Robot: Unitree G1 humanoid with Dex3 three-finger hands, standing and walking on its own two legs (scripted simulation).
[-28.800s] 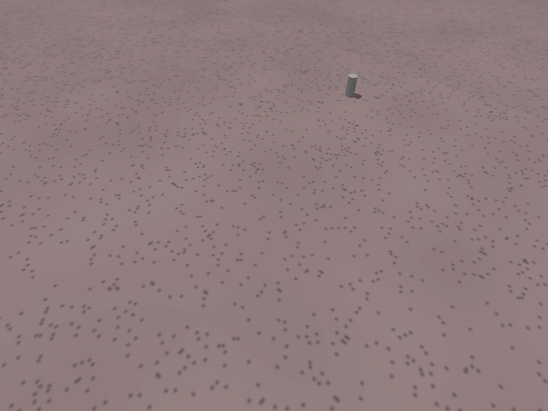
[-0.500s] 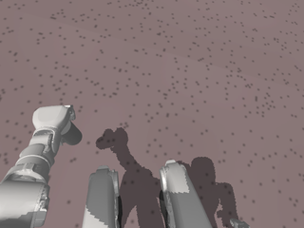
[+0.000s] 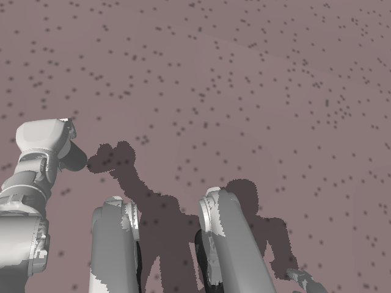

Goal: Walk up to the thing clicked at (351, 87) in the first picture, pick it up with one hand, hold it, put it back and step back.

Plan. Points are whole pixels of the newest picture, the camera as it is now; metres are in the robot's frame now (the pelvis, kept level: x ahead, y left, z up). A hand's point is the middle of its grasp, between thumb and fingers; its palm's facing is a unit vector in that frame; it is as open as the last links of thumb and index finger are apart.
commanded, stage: crouch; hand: left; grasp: from above
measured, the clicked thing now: (66, 154) +0.44 +0.27 -0.25
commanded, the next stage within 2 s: lower in 0.30 s
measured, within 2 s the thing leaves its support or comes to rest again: rests again in 0.82 s
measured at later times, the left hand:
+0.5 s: hand (60, 154) +0.43 +0.27 -0.21, palm faces -0.45 -0.06 -0.89, open 8.9 cm
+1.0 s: hand (70, 156) +0.44 +0.27 -0.27, palm faces -0.43 -0.07 -0.90, open 8.9 cm
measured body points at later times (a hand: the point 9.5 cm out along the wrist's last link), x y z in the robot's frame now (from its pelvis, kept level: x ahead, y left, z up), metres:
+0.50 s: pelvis -0.01 +0.00 -0.05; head +0.22 +0.05 +0.34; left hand +0.45 +0.27 -0.16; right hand +0.04 -0.27 -0.16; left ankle +0.08 +0.12 -0.39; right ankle +0.08 -0.12 -0.39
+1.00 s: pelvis -0.01 +0.00 -0.09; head +0.23 +0.05 +0.29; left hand +0.46 +0.27 -0.22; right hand +0.04 -0.27 -0.20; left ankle +0.08 +0.12 -0.39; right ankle +0.08 -0.12 -0.39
